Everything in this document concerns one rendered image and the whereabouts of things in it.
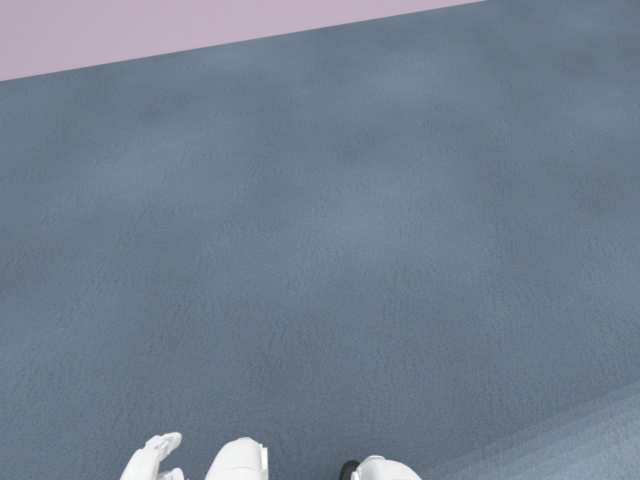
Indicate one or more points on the robot left thigh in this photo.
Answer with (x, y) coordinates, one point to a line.
(240, 460)

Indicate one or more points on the robot right shin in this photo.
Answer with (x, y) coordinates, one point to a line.
(369, 459)

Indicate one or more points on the left robot hand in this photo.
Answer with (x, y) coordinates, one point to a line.
(144, 464)

